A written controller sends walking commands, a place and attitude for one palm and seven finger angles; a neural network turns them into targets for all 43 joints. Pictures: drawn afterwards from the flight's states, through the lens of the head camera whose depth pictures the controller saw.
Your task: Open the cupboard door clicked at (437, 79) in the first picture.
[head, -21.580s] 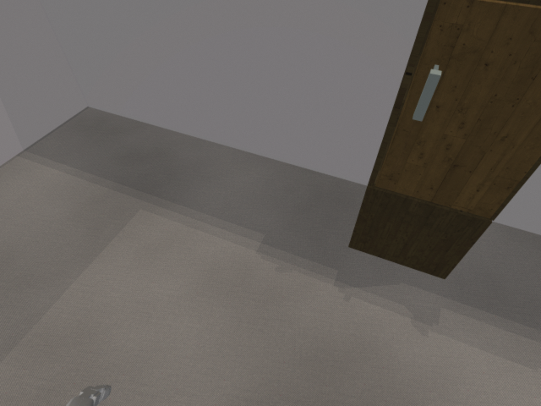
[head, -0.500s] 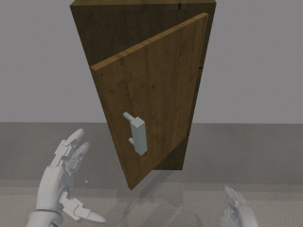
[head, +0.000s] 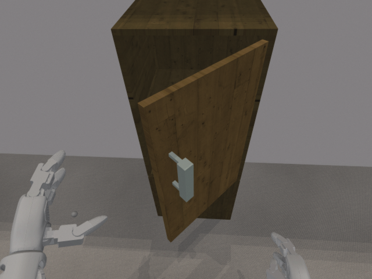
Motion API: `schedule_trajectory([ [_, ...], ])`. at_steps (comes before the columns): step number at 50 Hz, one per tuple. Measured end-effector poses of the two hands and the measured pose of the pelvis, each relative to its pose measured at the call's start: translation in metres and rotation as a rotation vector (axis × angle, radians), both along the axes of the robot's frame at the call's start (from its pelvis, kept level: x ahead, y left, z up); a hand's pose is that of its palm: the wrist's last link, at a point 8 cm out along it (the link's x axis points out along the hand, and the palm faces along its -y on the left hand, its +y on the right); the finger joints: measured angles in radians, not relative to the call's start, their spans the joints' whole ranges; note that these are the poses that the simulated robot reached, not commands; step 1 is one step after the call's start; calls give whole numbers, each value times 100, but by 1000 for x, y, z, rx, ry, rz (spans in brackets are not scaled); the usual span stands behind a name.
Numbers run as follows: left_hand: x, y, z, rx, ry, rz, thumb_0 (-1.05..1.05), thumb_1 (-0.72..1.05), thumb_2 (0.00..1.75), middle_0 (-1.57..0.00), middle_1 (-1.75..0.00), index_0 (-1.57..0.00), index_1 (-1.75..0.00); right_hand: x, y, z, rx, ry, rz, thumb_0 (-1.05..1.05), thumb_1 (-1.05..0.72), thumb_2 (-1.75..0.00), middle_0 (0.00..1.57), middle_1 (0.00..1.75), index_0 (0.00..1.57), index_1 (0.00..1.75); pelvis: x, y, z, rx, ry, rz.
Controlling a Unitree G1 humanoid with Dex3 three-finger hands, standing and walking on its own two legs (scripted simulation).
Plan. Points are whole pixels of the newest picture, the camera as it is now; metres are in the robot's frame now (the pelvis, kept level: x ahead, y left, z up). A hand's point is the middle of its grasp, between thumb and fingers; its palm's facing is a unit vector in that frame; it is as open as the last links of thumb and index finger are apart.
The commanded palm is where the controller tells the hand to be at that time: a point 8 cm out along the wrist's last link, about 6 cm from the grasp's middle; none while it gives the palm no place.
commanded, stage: draw the hand back to the body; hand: left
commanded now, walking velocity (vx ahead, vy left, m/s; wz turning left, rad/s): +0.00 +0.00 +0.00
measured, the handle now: (180, 176) +0.34 +0.06 +0.04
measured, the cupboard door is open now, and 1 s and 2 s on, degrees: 47 47 47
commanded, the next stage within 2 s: step back with the hand held close in 0.70 s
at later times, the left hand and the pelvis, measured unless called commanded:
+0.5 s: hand (40, 197) +0.19 +0.26 +0.16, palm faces +0.48 -0.79 -0.38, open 7.8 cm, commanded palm +0.14 +0.29 +0.18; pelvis +0.00 -0.01 +0.01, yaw -1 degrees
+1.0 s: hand (41, 201) +0.18 +0.25 +0.17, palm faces +0.42 -0.78 -0.46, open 7.5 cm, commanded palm +0.12 +0.29 +0.18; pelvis -0.02 -0.01 +0.01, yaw -1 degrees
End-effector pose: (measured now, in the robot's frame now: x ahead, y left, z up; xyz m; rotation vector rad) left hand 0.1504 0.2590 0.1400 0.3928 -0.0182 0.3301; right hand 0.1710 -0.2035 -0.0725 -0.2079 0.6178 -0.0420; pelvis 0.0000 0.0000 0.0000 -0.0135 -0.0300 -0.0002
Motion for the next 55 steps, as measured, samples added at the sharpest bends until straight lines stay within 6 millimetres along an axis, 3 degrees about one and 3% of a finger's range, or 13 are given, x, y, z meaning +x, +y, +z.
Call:
schedule_trajectory([
  [18,-2,39,44,99,-126,131,1,66,80,-20,-30,-20,-30,11,-16,11,-29,15,-10,2,-90,-90,20,30,21,30,4,-3,12,2,-47,-11],
  [24,-4,37,42,78,-125,144,1,81,86,-21,-30,-20,-30,11,-19,11,-22,21,-11,2,-90,-90,20,30,21,29,2,-5,13,4,-54,-11],
  [31,-5,29,35,62,-98,121,2,87,89,-21,-30,-21,-30,5,-22,9,-20,35,-18,2,-90,-90,20,30,21,29,-1,-9,14,5,-59,-12],
  [47,-11,27,53,142,-140,96,2,89,89,-21,-30,-21,-30,-8,-31,8,-15,57,-39,2,-90,-90,20,30,21,30,-13,-14,14,-6,-28,-7],
  [55,-16,27,39,166,-48,9,2,89,89,-21,-30,-21,-30,-31,-43,8,-58,111,-115,2,-90,-90,20,30,21,30,-31,-4,12,-3,19,-20],
])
